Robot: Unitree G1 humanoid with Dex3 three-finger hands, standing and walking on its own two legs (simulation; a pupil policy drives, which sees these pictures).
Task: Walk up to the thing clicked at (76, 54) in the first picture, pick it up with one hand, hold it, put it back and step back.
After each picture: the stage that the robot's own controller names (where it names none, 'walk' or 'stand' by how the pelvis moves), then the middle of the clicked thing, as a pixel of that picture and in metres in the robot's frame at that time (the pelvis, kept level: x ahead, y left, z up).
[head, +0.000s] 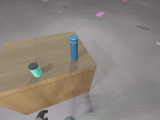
stand; (74, 49) +0.62 +0.17 +0.03
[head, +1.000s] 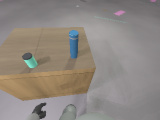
sink last; (73, 46) +0.59 +0.17 +0.06
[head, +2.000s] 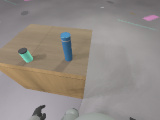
stand; (67, 48) +0.54 +0.22 +0.06
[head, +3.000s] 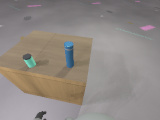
stand; (69, 55) +0.53 +0.20 +0.03
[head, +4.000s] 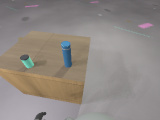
stand; (67, 55) +0.53 +0.22 +0.02
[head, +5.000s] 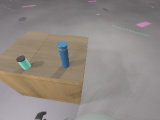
stand; (64, 56) +0.52 +0.24 +0.03
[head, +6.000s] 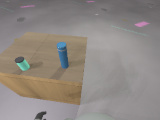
stand; (63, 56) +0.51 +0.24 +0.03
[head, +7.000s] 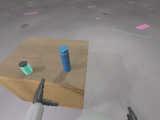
rise first; (65, 60) +0.49 +0.24 +0.03
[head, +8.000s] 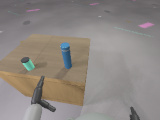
go down; (66, 56) +0.51 +0.24 +0.03
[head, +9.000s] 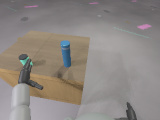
go down; (66, 55) +0.53 +0.23 +0.04
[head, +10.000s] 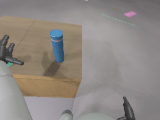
go down; (58, 48) +0.50 +0.22 +0.08
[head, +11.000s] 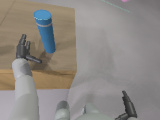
close in; (47, 36) +0.52 +0.24 +0.11
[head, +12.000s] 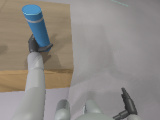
close; (40, 33) +0.53 +0.25 +0.13
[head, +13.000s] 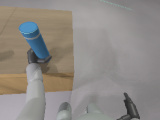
lift; (39, 46) +0.46 +0.26 +0.12
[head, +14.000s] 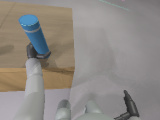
lift; (38, 41) +0.48 +0.26 +0.13
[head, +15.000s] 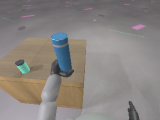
lift; (64, 58) +0.32 +0.16 +0.23
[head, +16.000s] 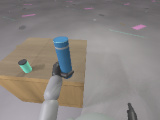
hold; (64, 60) +0.34 +0.16 +0.20
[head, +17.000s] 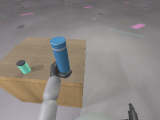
hold; (62, 60) +0.33 +0.17 +0.20
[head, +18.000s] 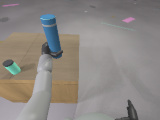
crouch; (53, 39) +0.46 +0.22 +0.23
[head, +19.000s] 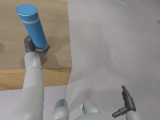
lower; (37, 34) +0.52 +0.25 +0.11
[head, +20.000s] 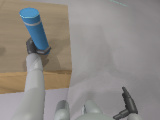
lower; (38, 36) +0.51 +0.24 +0.12
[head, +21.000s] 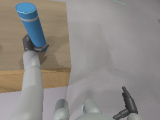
lower; (36, 33) +0.52 +0.25 +0.13
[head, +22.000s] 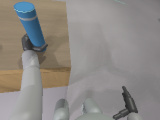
lower; (34, 32) +0.53 +0.25 +0.13
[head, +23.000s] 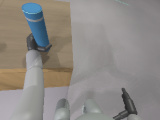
loosen; (40, 32) +0.52 +0.24 +0.13
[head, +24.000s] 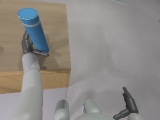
withdraw; (37, 36) +0.51 +0.24 +0.12
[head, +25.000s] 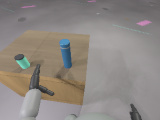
sink last; (66, 55) +0.49 +0.22 +0.07
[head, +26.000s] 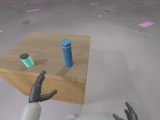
stand; (67, 54) +0.51 +0.23 +0.07
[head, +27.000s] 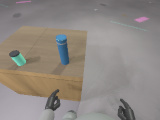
stand; (63, 51) +0.50 +0.23 +0.08
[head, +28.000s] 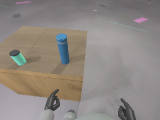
stand; (63, 50) +0.51 +0.23 +0.09
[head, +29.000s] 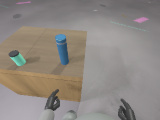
stand; (63, 51) +0.50 +0.23 +0.09
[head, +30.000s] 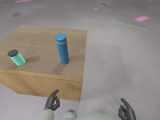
stand; (63, 50) +0.50 +0.23 +0.09
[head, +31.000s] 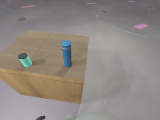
stand; (67, 55) +0.52 +0.22 +0.04
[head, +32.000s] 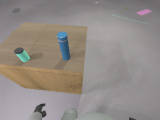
walk; (64, 47) +0.55 +0.23 +0.05
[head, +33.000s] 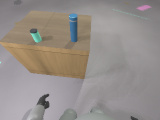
walk; (73, 29) +0.76 +0.20 +0.06
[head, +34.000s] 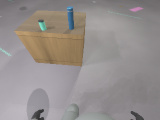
stand; (70, 19) +1.07 +0.32 +0.06
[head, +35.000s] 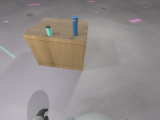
stand; (75, 26) +1.12 +0.27 +0.03
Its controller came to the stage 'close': yes
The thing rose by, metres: 0.21
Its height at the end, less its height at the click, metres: +0.00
